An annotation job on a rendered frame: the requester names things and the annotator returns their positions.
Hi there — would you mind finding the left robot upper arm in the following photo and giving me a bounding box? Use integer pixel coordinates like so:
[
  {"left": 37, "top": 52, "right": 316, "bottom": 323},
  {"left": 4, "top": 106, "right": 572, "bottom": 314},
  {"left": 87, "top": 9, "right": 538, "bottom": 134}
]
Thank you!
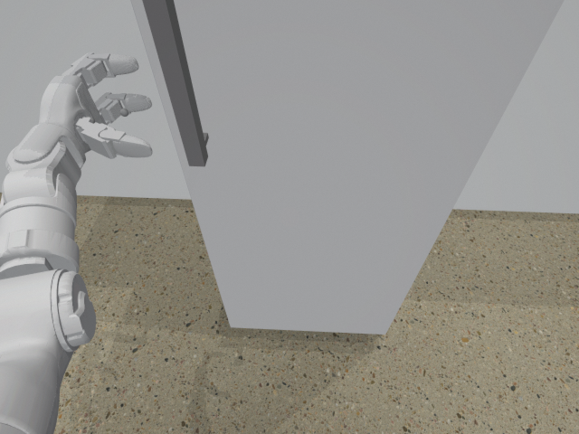
[{"left": 0, "top": 269, "right": 96, "bottom": 434}]

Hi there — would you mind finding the fridge door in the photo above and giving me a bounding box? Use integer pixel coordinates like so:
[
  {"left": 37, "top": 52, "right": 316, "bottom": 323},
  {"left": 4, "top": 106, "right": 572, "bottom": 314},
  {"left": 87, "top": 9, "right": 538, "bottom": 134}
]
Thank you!
[{"left": 131, "top": 0, "right": 564, "bottom": 335}]

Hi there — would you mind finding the left robot forearm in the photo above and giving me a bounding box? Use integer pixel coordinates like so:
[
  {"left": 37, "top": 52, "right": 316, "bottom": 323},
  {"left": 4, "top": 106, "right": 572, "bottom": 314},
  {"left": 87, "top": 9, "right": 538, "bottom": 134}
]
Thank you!
[{"left": 0, "top": 123, "right": 86, "bottom": 279}]

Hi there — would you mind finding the robot left hand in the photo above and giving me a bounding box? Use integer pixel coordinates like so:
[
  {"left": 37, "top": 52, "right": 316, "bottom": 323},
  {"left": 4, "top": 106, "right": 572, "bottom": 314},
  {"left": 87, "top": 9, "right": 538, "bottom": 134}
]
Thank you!
[{"left": 38, "top": 52, "right": 153, "bottom": 159}]

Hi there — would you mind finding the handle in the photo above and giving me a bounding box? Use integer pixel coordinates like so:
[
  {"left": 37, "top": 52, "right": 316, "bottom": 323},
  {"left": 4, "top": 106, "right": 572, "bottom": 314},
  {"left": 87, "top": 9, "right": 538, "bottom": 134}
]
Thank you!
[{"left": 142, "top": 0, "right": 209, "bottom": 166}]

